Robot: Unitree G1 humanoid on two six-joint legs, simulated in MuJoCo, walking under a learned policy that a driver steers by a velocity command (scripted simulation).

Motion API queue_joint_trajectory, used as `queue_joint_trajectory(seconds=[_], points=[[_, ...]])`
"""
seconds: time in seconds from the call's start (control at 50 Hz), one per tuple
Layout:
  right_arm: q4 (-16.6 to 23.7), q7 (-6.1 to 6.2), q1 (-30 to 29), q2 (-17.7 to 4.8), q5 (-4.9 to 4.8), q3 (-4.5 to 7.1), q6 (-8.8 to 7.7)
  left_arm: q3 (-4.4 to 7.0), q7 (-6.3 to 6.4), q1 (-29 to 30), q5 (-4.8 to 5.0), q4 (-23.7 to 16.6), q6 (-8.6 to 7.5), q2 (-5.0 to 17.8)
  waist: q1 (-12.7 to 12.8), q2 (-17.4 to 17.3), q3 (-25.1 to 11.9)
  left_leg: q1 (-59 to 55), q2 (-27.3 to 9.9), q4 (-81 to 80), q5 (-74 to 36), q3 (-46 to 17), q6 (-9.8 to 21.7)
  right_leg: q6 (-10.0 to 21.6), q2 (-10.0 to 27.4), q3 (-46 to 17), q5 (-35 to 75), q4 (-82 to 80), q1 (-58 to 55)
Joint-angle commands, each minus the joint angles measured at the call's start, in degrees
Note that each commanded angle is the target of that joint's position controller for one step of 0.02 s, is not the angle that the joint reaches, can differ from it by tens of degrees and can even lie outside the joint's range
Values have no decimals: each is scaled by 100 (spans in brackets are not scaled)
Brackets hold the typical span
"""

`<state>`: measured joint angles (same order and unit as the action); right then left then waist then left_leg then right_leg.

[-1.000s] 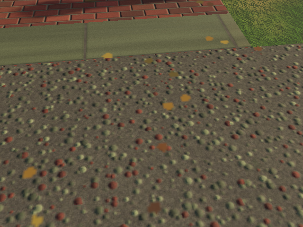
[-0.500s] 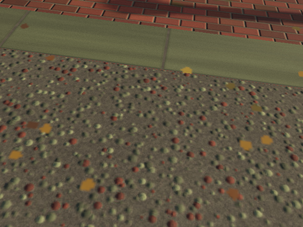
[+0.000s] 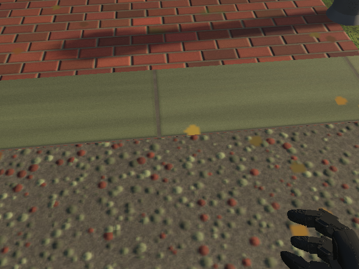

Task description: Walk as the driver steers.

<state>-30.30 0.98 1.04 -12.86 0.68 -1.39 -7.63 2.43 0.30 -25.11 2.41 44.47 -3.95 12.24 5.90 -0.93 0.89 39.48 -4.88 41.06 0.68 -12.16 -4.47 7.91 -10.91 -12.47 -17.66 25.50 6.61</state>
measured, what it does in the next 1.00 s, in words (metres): walks ahead: left foot, then right foot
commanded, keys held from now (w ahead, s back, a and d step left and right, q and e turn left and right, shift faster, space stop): w+e+shift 0.32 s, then w+q+shift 0.68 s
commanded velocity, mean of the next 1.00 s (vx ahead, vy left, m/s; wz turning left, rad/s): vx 1.00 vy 0.00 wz -0.06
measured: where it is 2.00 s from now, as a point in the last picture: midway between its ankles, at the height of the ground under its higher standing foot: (208, 77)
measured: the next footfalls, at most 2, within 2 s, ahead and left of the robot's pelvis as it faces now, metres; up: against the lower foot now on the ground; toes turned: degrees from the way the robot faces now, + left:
left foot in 0.10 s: +0.30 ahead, +0.20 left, +0.00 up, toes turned -16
right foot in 0.58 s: +0.61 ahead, -0.22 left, +0.00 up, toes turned -21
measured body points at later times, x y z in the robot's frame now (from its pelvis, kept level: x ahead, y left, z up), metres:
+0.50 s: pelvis +0.40 +0.01 -0.02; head +0.42 -0.01 +0.43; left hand +0.74 +0.07 -0.05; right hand +0.20 -0.18 -0.15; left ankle +0.26 +0.21 -0.74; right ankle +0.54 -0.19 -0.69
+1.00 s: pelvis +0.82 -0.13 -0.03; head +0.83 -0.11 +0.41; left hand +0.85 +0.15 -0.17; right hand +1.01 -0.39 -0.10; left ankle +1.04 -0.06 -0.71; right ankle +0.58 -0.21 -0.73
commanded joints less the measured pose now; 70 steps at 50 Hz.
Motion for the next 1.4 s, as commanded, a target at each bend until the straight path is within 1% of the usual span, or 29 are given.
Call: queue_joint_trajectory(seconds=[0.02, 0.06, 0.1, 0.12, 0.14, 0.16, 0.2, 0.28, 0.38, 0.48, 0.54, 0.58, 0.6, 0.62, 0.64, 0.66, 0.74, 0.8, 0.9, 0.96, 1.02, 1.04, 1.06, 1.08, 1.1, 1.14, 1.2, 1.28, 1.4], points=[[407, 27, -379, -666, -267, 334, -17, 309, 107, 263, 121, -381, -11, 1032, -141, 554, 83, -2311, 605, -1080, -486, 566, -254, 522, 764, -1321, -478, -782, 1783], [361, 7, -202, -899, -370, 481, -72, 316, 117, 237, 82, -359, 72, 924, -288, 718, -59, -2373, 550, -1459, -59, 457, -120, 347, 929, -1533, -110, -97, 916], [15, 9, 1709, -1283, -381, 752, -128, 236, 24, 553, -113, -551, 98, 723, -1371, 673, -1255, -4531, 65, -967, 780, 330, 322, -72, 777, -1093, 1121, 2231, 1206], [-209, 30, 2917, -1695, -296, 817, -67, 6, -25, 346, -333, -756, 58, -5, -1516, -722, -2201, -6321, -987, -947, 2034, -1136, 574, -185, 486, -430, -1300, 4369, 2338], [-323, -123, 2712, -2064, -33, 866, -70, -95, -49, -343, 211, -1128, -50, 43, -886, -3390, -2510, -6934, -2291, -2411, 4698, -4880, 1613, -323, 556, 67, -1392, 5881, 4275], [-84, -111, 2189, -1334, -12, 775, -15, -9, 34, 95, 273, -892, 24, 599, -1136, -1952, -1537, -6269, -1954, -2672, 5581, -4469, 1499, -398, 1080, 226, -661, 6351, 4780], [-280, -61, 2045, -1020, 0, 687, 92, 84, -13, 1189, -48, -1056, 102, 870, -1263, -105, -440, -4947, -1379, -2472, 3049, -2139, 1160, -431, 1417, 566, -41, 6083, 4566], [-780, -120, 1746, -519, -68, 552, 73, 92, -170, 1487, 72, -1350, 272, 582, -823, -476, 175, -3791, -899, -2709, 1273, -207, 1013, -396, 1917, 613, 149, 5363, 4223], [-1189, -134, 2007, -853, -8, 582, 13, -45, -233, 2015, -43, -1567, 218, 436, -688, -40, 733, -3210, -893, -3328, 387, 677, 1291, -465, 1663, 490, 1190, 3965, 4301], [-1645, -124, 2707, -1272, -257, 577, 113, -96, -474, 3313, -139, -1895, -113, 493, -910, 147, 1070, -3779, -1001, -3836, -973, 999, 1415, -317, 1403, 1424, 1847, 1573, 3362], [-1850, -70, 2815, -1635, -169, 578, 196, 172, -404, 2606, -100, -1846, -164, 1057, -243, -804, 130, -4342, -1106, -2428, -4746, 1123, 1276, -129, 844, 1567, 1137, 1133, 1520], [-1778, -23, 2476, -1568, -69, 505, 225, 469, -165, 111, -100, -1243, -34, 1582, 1142, -1025, -1206, -2178, -673, 648, -3804, 1203, 907, -2, 1398, 930, 1019, 1300, -2312], [-1542, -72, 3414, -306, -54, 219, 137, 518, -112, -179, -309, -1069, -73, 2154, 233, 1006, -2485, -392, 289, 3057, 2131, 845, 732, 526, 3185, -1940, -982, 836, -4157], [-1519, -72, 3109, -691, -360, 281, -4, 423, -142, -464, -359, -1032, -114, 1690, 515, 1310, -3187, -73, 354, 3892, 2570, 109, 822, 656, 3436, -3545, -2339, -471, -3827], [-1237, -23, 2218, -923, -581, 417, 3, 319, -163, -173, -301, -852, -158, 1312, 484, 1042, -1722, 680, 177, 4214, 2235, 291, 783, 450, 3230, -2867, -2243, -826, -3001], [-1109, 8, 1853, -784, -527, 387, 24, 270, -170, 140, -242, -709, -190, 1104, 283, 678, -876, 858, -66, 4073, 1834, 464, 760, 388, 3145, -2001, -1395, -896, -2074], [-1226, -100, 2179, -319, -406, 427, 503, 157, -217, 1187, -324, -403, -314, 326, -708, 668, -6, -129, -701, 3617, 1354, 466, 720, 188, 2747, 203, 338, -1451, 183], [-994, -119, 1704, -311, -307, 425, 687, 217, -147, 1492, -305, -279, -353, 532, -877, 459, 629, 257, -789, 3163, 848, 538, 610, 3, 2625, 1366, 1248, -1799, 719], [-662, -373, 756, -515, -234, 398, 585, 306, 23, 1284, -306, -205, -356, 1092, -690, -128, 883, -69, -424, 1123, -965, 1355, 826, -218, 2225, 2657, 1844, -2071, 301], [-507, -516, 620, -828, -291, 515, 535, 407, 48, 1093, -269, -185, -222, 1630, -792, 115, 566, -795, 201, 407, -812, 2118, 1096, -397, 2335, 2886, 5162, -1339, -753], [-898, -445, 2793, -1673, -378, 933, 747, 506, 34, 1445, -141, -372, 9, 2016, -2048, 773, -602, -3411, 803, 640, 677, 2243, 1540, -363, 2543, 2694, 7988, 1810, -579], [-1205, -320, 3786, -1966, -412, 1109, 824, 419, -10, 1664, -94, -357, -53, 1708, -2510, 288, -801, -4993, 738, 110, 506, 1679, 1789, -587, 2042, 2634, 5837, 4029, 603], [-1248, -302, 3322, -2203, -329, 1094, 822, 82, -84, 1411, -227, -654, -298, 439, -1549, -2256, -163, -5488, 268, -479, 366, -192, 2473, -911, 518, 2169, -1242, 6914, 2874], [-793, -367, 2684, -1827, -81, 848, 568, -83, -144, 867, -72, -1090, -576, 360, -856, -2250, -1473, -6079, -811, -2024, 3082, -3659, 3375, -701, 391, 562, -1509, 7437, 4113], [-625, -394, 2659, -1336, -93, 796, 436, 25, -167, 1712, 9, -1184, -712, 1063, -1218, -956, -1073, -5541, -903, -2835, 3954, -3997, 2897, -393, 769, 283, -897, 6797, 4120], [-642, -455, 2198, -1208, -103, 754, 207, 31, -80, 2000, -87, -1199, -674, 963, -661, 684, -202, -3878, -710, -2858, 3548, -3451, 2539, -366, 1188, 282, -259, 5510, 3655], [-467, -278, 1609, -1154, -136, 710, 180, 110, -33, 1724, -257, -1065, -417, 1020, -276, 482, 153, -2474, -60, -2829, 2301, -2166, 2464, -757, 1446, 218, -26, 4318, 2851], [-594, -6, 1804, -1041, -263, 681, 272, -31, -22, 3019, -363, -1507, -337, 552, -777, 217, 560, -1463, 591, -2827, 1280, -948, 2121, -1183, 1230, 759, 1525, 1844, 2191], [-846, 55, 2132, -1017, -359, 782, 382, 229, -95, 3272, -7, -1692, -432, 956, -1035, -527, 210, -2416, 415, -2048, 1718, -1441, 1592, -1269, 1007, 504, 2175, 240, 1280]])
